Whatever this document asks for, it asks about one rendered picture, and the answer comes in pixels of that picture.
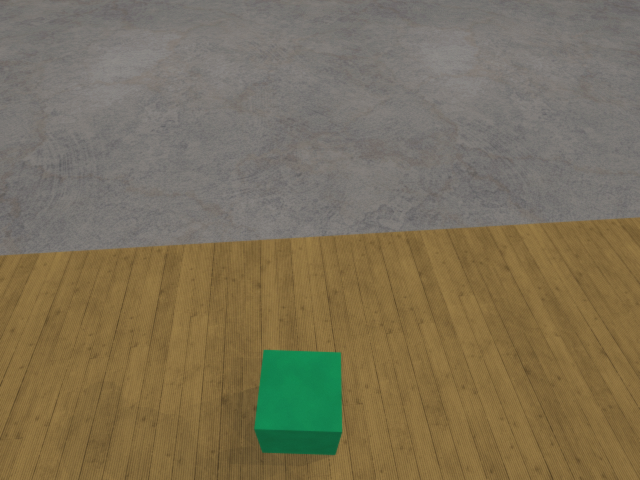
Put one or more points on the carton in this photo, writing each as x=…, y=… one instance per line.
x=299, y=408

